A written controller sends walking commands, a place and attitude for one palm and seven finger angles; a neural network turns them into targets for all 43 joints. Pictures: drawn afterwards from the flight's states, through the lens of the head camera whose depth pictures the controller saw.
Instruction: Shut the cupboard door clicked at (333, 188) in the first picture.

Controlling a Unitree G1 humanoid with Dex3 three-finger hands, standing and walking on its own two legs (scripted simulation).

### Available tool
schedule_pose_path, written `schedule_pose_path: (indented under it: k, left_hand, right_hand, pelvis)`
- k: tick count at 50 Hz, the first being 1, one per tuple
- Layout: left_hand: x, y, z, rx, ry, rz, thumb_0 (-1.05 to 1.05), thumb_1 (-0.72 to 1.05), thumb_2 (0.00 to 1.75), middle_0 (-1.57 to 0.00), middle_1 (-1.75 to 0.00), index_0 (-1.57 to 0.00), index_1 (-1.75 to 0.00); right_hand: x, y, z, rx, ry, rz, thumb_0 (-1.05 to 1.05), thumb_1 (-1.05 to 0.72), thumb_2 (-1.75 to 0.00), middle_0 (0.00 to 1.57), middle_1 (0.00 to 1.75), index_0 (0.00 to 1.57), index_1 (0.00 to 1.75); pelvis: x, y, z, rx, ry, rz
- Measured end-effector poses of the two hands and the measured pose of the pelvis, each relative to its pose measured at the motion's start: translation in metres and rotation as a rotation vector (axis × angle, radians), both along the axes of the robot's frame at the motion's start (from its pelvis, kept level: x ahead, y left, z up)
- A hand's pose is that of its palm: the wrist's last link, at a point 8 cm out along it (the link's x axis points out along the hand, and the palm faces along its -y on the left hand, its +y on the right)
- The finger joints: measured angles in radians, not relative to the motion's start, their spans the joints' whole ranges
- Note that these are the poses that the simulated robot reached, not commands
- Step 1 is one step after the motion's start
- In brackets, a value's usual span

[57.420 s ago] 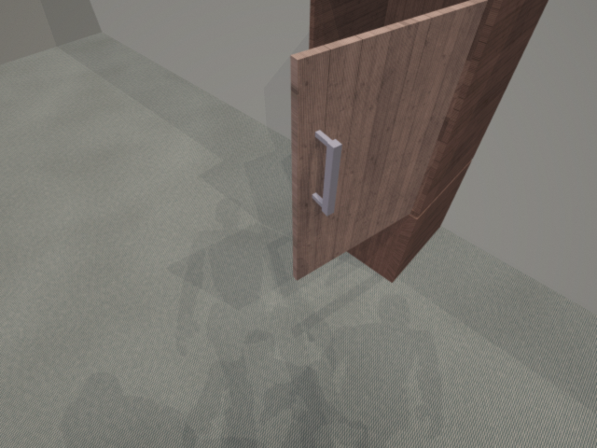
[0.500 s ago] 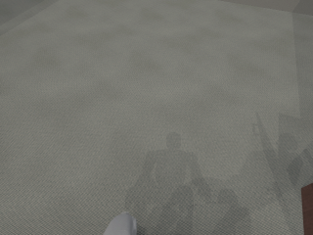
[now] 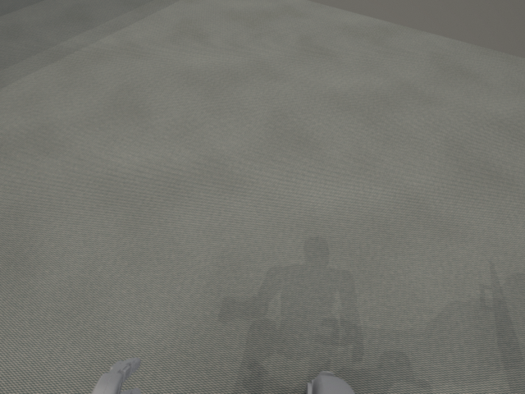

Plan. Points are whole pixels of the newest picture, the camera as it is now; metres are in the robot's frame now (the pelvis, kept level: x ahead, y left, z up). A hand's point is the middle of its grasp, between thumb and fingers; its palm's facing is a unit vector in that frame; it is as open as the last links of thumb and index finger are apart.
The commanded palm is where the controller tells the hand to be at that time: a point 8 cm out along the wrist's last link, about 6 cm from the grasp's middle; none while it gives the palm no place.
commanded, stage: turn to face it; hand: left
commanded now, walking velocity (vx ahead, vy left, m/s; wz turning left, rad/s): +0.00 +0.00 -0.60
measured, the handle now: out of the picture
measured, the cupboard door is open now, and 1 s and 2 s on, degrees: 23 23 23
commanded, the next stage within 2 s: none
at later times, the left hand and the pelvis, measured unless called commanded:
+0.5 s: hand (163, 362) +0.19 +0.19 -0.18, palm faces -0.20 -0.96 -0.20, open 7.3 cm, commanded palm none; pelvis +0.08 +0.01 +0.00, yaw -16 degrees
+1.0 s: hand (218, 309) +0.29 +0.10 -0.16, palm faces -0.53 -0.81 -0.25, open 7.4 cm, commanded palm none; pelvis +0.10 -0.01 +0.00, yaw -33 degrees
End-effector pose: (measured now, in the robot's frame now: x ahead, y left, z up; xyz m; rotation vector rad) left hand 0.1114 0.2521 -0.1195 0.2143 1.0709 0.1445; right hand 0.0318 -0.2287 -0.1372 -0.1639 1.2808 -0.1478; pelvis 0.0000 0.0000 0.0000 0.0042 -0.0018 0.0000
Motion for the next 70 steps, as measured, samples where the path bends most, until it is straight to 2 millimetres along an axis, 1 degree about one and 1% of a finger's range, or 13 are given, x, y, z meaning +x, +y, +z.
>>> schedule_pose_path:
  k: [5, 10, 17, 23, 27, 31, 35, 39, 43, 48, 57, 64, 70]
  left_hand:
    - [0.034, -0.035, -0.014, -0.004, 0.032, -0.057, 0.0, 0.91, 0.9, -0.2, -0.3, -0.19, -0.3]
    - [0.032, -0.059, -0.02, -0.038, 0.144, -0.073, 0.0, 0.92, 0.9, -0.2, -0.3, -0.2, -0.3]
    - [0.04, -0.038, -0.023, -0.028, 0.214, -0.079, 0.0, 0.93, 0.9, -0.21, -0.3, -0.2, -0.3]
    - [0.07, -0.013, -0.034, -0.031, 0.227, -0.138, 0.0, 0.92, 0.9, -0.2, -0.3, -0.2, -0.3]
    - [0.102, -0.009, -0.023, -0.021, 0.197, -0.195, 0.0, 0.92, 0.9, -0.2, -0.3, -0.2, -0.3]
    - [0.134, -0.017, -0.014, -0.002, 0.16, -0.266, 0.0, 0.92, 0.9, -0.2, -0.3, -0.19, -0.3]
    - [0.166, -0.04, -0.008, 0.023, 0.121, -0.357, 0.0, 0.92, 0.9, -0.2, -0.3, -0.19, -0.3]
    - [0.192, -0.071, -0.009, 0.049, 0.051, -0.449, 0.0, 0.91, 0.9, -0.2, -0.3, -0.19, -0.3]
    - [0.196, -0.092, -0.004, 0.056, 0.038, -0.495, 0.0, 0.91, 0.9, -0.2, -0.3, -0.2, -0.3]
    - [0.194, -0.103, -0.006, 0.045, 0.089, -0.548, 0.0, 0.91, 0.9, -0.2, -0.3, -0.2, -0.3]
    - [0.224, -0.103, -0.032, 0.001, 0.147, -0.634, 0.0, 0.91, 0.9, -0.21, -0.3, -0.2, -0.3]
    - [0.249, -0.121, -0.018, 0.009, 0.146, -0.72, 0.01, 0.91, 0.9, -0.2, -0.3, -0.2, -0.3]
    - [0.26, -0.161, -0.01, 0.039, 0.098, -0.827, 0.01, 0.91, 0.9, -0.2, -0.3, -0.19, -0.3]
  right_hand:
    - [0.01, -0.015, -0.026, 0.039, 0.045, -0.086, 0.0, -0.91, -0.9, 0.2, 0.3, 0.2, 0.3]
    - [0.029, -0.027, -0.02, 0.016, 0.053, -0.139, 0.0, -0.91, -0.9, 0.2, 0.3, 0.2, 0.3]
    - [0.062, -0.032, 0.002, -0.042, -0.02, -0.167, 0.0, -0.91, -0.9, 0.2, 0.3, 0.2, 0.3]
    - [0.071, -0.022, 0.012, -0.099, -0.098, -0.202, 0.0, -0.91, -0.9, 0.2, 0.3, 0.2, 0.3]
    - [0.062, -0.017, 0.02, -0.105, -0.088, -0.235, 0.0, -0.91, -0.9, 0.2, 0.3, 0.2, 0.3]
    - [0.048, -0.018, 0.02, -0.097, -0.077, -0.297, 0.0, -0.9, -0.9, 0.2, 0.3, 0.2, 0.3]
    - [0.025, -0.025, 0.009, -0.077, -0.059, -0.379, 0.0, -0.9, -0.9, 0.2, 0.3, 0.2, 0.3]
    - [-0.004, -0.039, -0.012, -0.053, -0.03, -0.462, 0.0, -0.9, -0.9, 0.2, 0.3, 0.2, 0.3]
    - [-0.02, -0.048, -0.015, -0.066, 0.013, -0.517, 0.0, -0.91, -0.9, 0.2, 0.3, 0.2, 0.3]
    - [-0.019, -0.05, 0.001, -0.084, -0.024, -0.558, 0.01, -0.91, -0.9, 0.2, 0.3, 0.2, 0.3]
    - [-0.016, -0.021, 0.012, -0.148, -0.067, -0.623, 0.0, -0.91, -0.9, 0.2, 0.3, 0.2, 0.3]
    - [-0.045, 0.009, 0.019, -0.112, -0.005, -0.71, 0.0, -0.9, -0.9, 0.2, 0.3, 0.2, 0.3]
    - [-0.081, 0.014, -0.001, -0.064, 0.014, -0.827, 0.0, -0.9, -0.9, 0.21, 0.3, 0.21, 0.3]
  pelvis:
    - [0.039, -0.019, -0.016, 0.01, -0.015, -0.069]
    - [0.053, -0.022, -0.009, -0.007, -0.002, -0.108]
    - [0.069, -0.013, -0.003, -0.005, 0.023, -0.174]
    - [0.081, 0.005, -0.008, -0.022, 0.014, -0.251]
    - [0.087, 0.008, -0.001, -0.032, 0.008, -0.303]
    - [0.092, 0.006, 0.002, -0.041, 0.007, -0.358]
    - [0.093, -0.003, -0.002, -0.037, 0.005, -0.416]
    - [0.092, -0.018, -0.016, -0.017, 0.007, -0.471]
    - [0.09, -0.018, -0.014, -0.023, 0.008, -0.509]
    - [0.094, -0.016, -0.006, 0.002, 0.013, -0.561]
    - [0.113, 0.003, -0.014, -0.005, 0.033, -0.675]
    - [0.115, 0.001, -0.001, -0.031, 0.032, -0.768]
    - [0.108, -0.013, -0.008, -0.025, 0.03, -0.847]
